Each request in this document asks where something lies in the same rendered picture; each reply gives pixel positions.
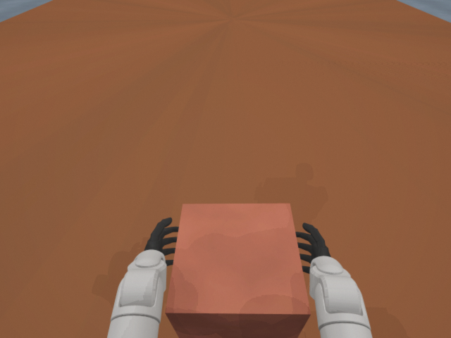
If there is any left robot forearm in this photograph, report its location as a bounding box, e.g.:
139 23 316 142
107 249 167 338

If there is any carton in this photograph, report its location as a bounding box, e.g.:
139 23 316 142
165 204 311 338

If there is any right robot forearm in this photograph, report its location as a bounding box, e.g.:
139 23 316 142
309 256 373 338

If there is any robot left hand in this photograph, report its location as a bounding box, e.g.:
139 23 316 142
144 218 179 266

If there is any robot right hand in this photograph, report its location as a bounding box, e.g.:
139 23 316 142
295 223 331 273

